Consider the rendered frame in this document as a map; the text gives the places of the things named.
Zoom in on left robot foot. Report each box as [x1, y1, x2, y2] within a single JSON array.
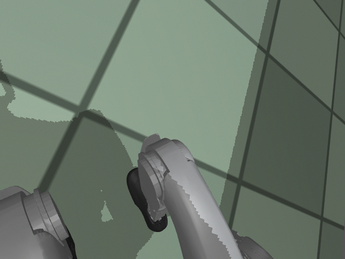
[[66, 227, 77, 259]]

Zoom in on right robot foot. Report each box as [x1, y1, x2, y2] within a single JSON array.
[[127, 168, 168, 232]]

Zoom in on right robot hand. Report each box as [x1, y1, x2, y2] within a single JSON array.
[[230, 229, 274, 259]]

